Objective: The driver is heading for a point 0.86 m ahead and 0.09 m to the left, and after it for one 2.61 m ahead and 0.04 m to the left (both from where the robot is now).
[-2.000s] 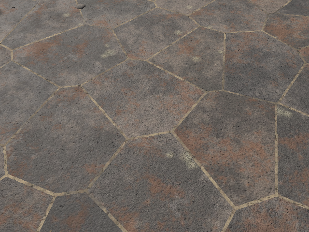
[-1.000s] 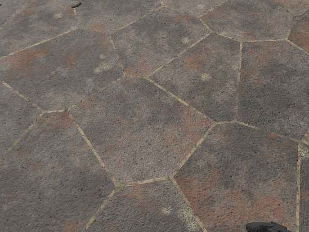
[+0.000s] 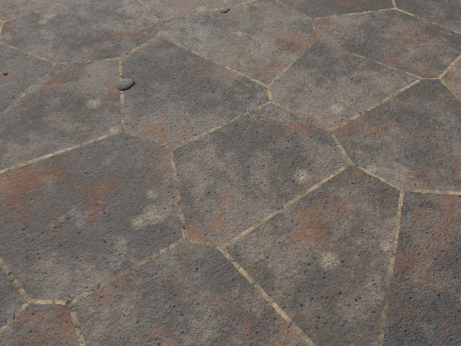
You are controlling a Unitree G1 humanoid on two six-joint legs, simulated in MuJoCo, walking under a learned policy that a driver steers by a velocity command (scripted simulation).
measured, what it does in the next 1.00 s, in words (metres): walks ahead: left foot, then right foot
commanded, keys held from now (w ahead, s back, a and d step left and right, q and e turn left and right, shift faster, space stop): w+q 0.44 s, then w+e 0.06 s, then e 0.50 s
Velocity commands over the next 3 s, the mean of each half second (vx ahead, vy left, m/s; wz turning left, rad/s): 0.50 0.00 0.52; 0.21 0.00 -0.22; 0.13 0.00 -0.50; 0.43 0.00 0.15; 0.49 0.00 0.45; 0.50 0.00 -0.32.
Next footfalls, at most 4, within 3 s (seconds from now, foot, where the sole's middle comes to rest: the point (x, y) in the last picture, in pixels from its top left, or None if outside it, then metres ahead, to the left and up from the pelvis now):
0.14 left None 0.22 0.08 -0.78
0.68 right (244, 317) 0.56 0.02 -0.78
1.24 left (183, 342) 0.49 0.19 -0.78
1.74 right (274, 302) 0.61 -0.07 -0.78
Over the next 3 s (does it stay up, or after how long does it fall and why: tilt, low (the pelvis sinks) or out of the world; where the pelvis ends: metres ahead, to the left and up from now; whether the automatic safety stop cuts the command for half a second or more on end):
stays up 1.20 0.07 0.00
